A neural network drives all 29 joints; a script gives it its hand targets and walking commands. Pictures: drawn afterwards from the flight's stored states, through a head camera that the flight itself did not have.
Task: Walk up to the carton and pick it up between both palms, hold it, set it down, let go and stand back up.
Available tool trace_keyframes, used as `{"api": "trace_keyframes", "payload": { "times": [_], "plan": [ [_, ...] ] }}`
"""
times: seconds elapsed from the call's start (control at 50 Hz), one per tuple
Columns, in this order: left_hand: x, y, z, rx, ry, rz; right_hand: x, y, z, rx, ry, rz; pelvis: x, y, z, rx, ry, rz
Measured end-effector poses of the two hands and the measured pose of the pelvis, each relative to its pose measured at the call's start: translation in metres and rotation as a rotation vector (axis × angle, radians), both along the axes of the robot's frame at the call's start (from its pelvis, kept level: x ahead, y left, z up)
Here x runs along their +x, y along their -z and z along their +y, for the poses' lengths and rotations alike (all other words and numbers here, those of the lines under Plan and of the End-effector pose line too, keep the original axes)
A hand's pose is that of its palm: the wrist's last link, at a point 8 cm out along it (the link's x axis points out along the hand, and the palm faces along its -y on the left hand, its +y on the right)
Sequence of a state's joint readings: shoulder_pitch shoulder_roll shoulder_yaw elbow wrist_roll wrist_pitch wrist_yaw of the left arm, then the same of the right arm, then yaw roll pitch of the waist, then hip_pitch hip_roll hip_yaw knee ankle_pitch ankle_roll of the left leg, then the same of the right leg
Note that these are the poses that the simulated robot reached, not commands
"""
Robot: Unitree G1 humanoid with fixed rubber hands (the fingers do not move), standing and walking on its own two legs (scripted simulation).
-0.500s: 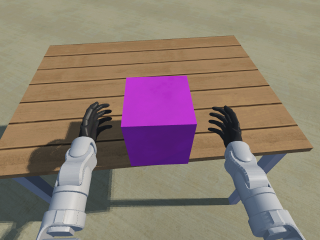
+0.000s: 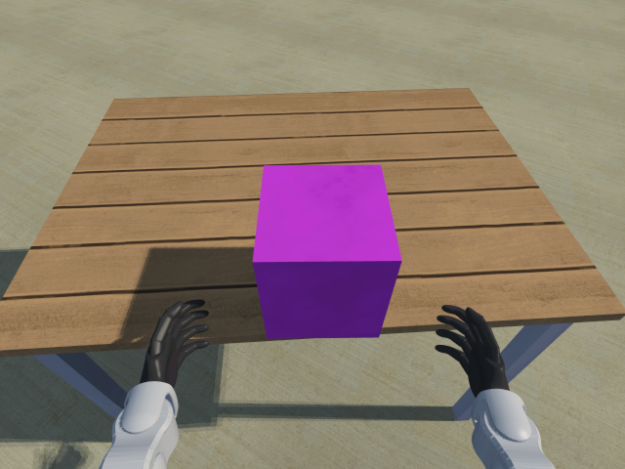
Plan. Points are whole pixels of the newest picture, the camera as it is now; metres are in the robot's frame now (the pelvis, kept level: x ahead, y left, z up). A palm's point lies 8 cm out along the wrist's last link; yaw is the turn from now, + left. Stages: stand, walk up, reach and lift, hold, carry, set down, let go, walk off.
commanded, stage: set down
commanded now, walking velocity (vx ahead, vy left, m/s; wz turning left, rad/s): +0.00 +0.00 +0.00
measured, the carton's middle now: (322, 253) +0.41 +0.04 +0.02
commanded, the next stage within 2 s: let go in 1.24 s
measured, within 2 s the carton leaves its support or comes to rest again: neither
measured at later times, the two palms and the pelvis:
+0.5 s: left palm (169, 415) +0.18 +0.22 -0.03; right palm (504, 434) +0.19 -0.19 -0.04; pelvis +0.01 +0.00 +0.00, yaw -1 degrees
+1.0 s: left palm (168, 443) +0.16 +0.23 -0.07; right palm (509, 463) +0.17 -0.21 -0.08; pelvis +0.02 +0.00 +0.00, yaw -1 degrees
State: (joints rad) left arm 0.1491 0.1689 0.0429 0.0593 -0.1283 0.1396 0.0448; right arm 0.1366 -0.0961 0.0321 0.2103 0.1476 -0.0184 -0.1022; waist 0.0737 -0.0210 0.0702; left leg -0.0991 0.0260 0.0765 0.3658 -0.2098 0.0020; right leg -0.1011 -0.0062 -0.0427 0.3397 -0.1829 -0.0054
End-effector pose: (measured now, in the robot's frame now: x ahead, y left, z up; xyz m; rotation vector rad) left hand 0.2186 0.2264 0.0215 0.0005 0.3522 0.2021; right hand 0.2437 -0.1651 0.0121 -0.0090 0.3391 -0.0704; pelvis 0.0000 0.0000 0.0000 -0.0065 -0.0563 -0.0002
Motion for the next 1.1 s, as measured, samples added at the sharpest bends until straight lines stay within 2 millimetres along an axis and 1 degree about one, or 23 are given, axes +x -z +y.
{"api": "trace_keyframes", "payload": {
  "times": [0.1,0.16,0.24,0.32,0.42,0.54,0.62,0.68,0.78,0.88,0.94,1.1],
  "plan": [
    [-0.005,0.002,-0.002,0.005,0.014,0.012,-0.01,0.004,-0.007,0.0,0.015,0.002,0.003,0.0,0.004,-0.001,0.006,-0.006],
    [-0.007,0.007,-0.006,0.009,0.03,0.026,-0.014,0.006,-0.01,-0.003,0.017,-0.005,0.003,0.0,0.006,-0.001,0.011,-0.01],
    [-0.013,0.024,-0.009,0.019,0.047,0.106,-0.023,0.02,-0.013,-0.031,0.001,0.054,0.003,0.0,0.008,0.001,0.017,-0.025],
    [-0.025,0.041,-0.008,0.024,0.035,0.195,-0.037,0.037,-0.016,-0.058,-0.015,0.142,0.005,0.0,0.007,0.002,0.019,-0.041],
    [-0.036,0.051,-0.005,0.035,0.023,0.242,-0.049,0.046,-0.023,-0.077,-0.012,0.196,0.008,0.0,0.005,0.003,0.018,-0.04],
    [-0.034,0.058,-0.003,0.055,0.043,0.275,-0.051,0.052,-0.031,-0.094,-0.013,0.221,0.011,0.0,0.005,0.002,0.021,-0.029],
    [-0.029,0.057,-0.002,0.067,0.056,0.275,-0.049,0.054,-0.034,-0.097,-0.016,0.219,0.014,0.0,0.004,0.001,0.02,-0.023],
    [-0.029,0.062,-0.001,0.077,0.063,0.302,-0.05,0.059,-0.035,-0.099,-0.02,0.236,0.016,0.0,0.004,0.0,0.02,-0.026],
    [-0.037,0.072,0.0,0.071,0.059,0.35,-0.056,0.07,-0.036,-0.097,-0.022,0.272,0.018,0.0,0.004,-0.002,0.017,-0.031],
    [-0.051,0.086,0.0,0.065,0.06,0.425,-0.065,0.082,-0.039,-0.104,-0.022,0.322,0.019,0.001,0.003,-0.003,0.014,-0.04],
    [-0.057,0.092,0.0,0.063,0.057,0.446,-0.07,0.086,-0.042,-0.109,-0.019,0.341,0.018,0.001,0.001,-0.003,0.011,-0.041],
    [-0.059,0.096,0.002,0.088,0.065,0.463,-0.079,0.092,-0.048,-0.125,-0.024,0.366,0.012,0.002,-0.002,-0.002,0.01,-0.042]
  ]
}}
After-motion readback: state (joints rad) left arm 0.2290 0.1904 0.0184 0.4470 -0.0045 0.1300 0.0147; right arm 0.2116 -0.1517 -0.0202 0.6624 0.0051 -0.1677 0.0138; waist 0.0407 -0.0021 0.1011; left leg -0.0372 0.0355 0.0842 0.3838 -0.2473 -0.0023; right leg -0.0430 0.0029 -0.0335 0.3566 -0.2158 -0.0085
